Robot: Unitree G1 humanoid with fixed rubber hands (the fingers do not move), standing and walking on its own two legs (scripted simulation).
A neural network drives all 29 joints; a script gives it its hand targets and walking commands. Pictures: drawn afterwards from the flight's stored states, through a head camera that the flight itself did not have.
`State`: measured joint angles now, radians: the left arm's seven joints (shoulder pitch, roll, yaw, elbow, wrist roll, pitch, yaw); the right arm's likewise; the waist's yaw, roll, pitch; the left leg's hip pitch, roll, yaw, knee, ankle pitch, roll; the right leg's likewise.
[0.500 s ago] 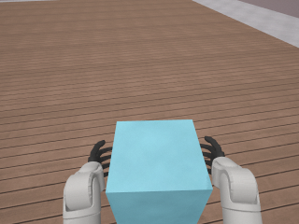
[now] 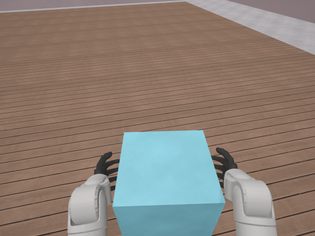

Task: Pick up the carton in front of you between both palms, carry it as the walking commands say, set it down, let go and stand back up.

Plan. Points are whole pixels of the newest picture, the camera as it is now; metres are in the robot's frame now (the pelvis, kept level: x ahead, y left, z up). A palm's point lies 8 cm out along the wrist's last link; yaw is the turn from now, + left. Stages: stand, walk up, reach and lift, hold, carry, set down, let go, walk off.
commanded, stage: carry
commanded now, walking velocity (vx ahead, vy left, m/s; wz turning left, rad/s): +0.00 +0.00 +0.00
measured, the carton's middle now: (165, 190) +0.28 +0.00 +0.01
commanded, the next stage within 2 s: hold in 1.36 s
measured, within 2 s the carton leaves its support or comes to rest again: neither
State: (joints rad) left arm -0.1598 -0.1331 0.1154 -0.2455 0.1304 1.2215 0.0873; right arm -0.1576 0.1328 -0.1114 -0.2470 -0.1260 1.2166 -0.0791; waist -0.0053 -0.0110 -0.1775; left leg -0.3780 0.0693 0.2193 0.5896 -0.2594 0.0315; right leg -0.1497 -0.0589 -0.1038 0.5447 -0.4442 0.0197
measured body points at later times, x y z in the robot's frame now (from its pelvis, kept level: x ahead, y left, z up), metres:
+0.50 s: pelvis -0.03 -0.01 +0.00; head -0.08 -0.01 +0.45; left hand +0.24 +0.14 +0.06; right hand +0.23 -0.16 +0.06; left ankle +0.03 +0.10 -0.73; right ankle -0.10 -0.11 -0.73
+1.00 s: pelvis -0.06 -0.01 +0.00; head -0.08 -0.01 +0.45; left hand +0.25 +0.14 +0.03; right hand +0.25 -0.16 +0.04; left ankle +0.03 +0.10 -0.73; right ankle -0.10 -0.11 -0.73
